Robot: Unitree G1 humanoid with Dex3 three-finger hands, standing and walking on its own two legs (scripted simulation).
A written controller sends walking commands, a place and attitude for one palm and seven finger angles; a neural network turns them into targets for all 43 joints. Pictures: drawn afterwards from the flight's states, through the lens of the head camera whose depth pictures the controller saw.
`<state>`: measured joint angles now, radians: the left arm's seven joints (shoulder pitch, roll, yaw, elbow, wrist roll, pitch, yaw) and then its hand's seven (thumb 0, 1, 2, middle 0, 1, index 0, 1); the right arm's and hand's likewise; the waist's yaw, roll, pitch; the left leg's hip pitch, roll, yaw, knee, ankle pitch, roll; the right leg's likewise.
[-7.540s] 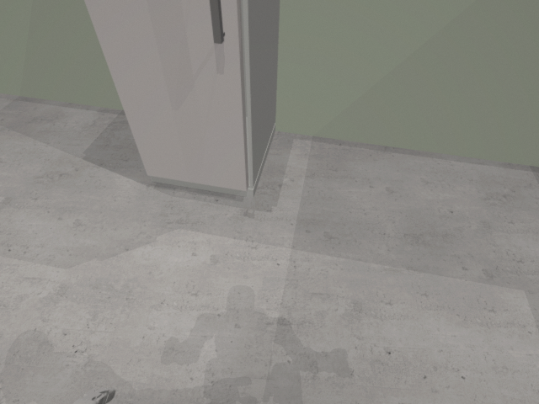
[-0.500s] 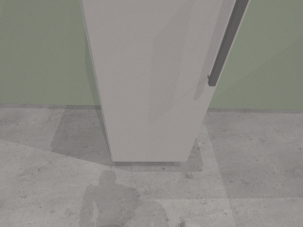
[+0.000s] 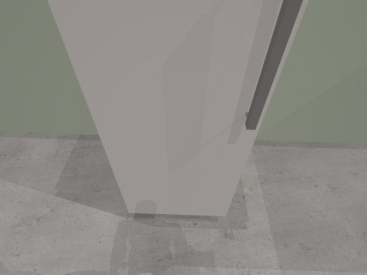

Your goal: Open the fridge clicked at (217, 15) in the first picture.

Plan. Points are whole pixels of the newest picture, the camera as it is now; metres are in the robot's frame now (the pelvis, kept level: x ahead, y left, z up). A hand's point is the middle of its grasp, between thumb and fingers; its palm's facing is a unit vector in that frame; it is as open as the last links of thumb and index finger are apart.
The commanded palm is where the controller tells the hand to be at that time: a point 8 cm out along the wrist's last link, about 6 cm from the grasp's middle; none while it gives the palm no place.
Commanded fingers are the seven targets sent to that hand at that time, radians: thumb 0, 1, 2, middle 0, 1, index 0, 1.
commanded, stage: come to a stop and stand still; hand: right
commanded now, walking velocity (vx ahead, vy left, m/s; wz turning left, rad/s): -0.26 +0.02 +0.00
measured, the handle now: (274, 41) +0.52 -0.15 +0.27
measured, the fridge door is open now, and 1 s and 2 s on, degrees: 0 0 0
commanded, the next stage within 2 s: look again from close up in 1.72 s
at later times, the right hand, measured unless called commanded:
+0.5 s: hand out of the picture +0.05 -0.21 -0.18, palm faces -0.01 +0.97 -0.23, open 7.3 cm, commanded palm none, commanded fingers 0.00 -0.90 -0.90 0.20 0.30 0.20 0.30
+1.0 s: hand out of the picture +0.04 -0.17 -0.17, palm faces +0.00 +0.97 -0.23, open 7.3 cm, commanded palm none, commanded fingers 0.00 -0.90 -0.90 0.20 0.30 0.20 0.30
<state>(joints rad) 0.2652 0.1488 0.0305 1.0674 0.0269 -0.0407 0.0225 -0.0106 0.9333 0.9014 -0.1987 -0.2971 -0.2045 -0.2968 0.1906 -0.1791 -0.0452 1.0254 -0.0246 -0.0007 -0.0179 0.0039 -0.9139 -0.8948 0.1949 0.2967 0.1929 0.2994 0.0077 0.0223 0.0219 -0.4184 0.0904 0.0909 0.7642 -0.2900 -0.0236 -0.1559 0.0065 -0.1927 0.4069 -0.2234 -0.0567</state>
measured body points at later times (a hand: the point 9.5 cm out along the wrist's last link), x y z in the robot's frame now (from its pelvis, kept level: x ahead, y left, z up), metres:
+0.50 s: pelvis +0.01 -0.02 -0.01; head +0.00 -0.01 +0.44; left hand +0.03 +0.21 -0.17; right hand +0.05 -0.26 -0.16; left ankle +0.08 +0.11 -0.74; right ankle -0.01 -0.10 -0.74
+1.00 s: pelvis +0.03 +0.00 +0.00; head +0.04 +0.03 +0.45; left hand +0.04 +0.22 -0.17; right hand +0.04 -0.22 -0.15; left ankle +0.08 +0.12 -0.74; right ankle +0.00 -0.10 -0.74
